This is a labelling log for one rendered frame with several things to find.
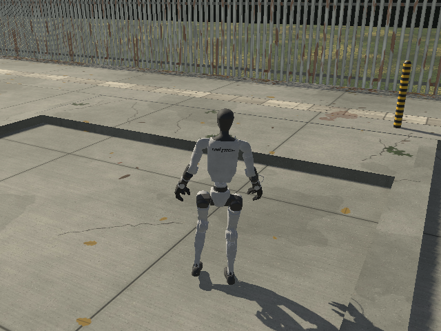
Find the robot right shin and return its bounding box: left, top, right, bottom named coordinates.
left=226, top=230, right=238, bottom=275

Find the left robot forearm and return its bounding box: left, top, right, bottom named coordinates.
left=178, top=164, right=193, bottom=189

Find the robot right upper arm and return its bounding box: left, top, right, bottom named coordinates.
left=238, top=139, right=256, bottom=177

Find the right robot forearm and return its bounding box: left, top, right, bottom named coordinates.
left=249, top=167, right=261, bottom=190

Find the robot left upper arm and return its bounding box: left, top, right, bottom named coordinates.
left=187, top=138, right=209, bottom=174

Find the left robot hand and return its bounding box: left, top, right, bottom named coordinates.
left=174, top=184, right=190, bottom=201

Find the right robot hand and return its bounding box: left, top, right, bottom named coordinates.
left=247, top=187, right=263, bottom=201

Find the robot left thigh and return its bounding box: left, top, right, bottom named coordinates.
left=196, top=190, right=211, bottom=232

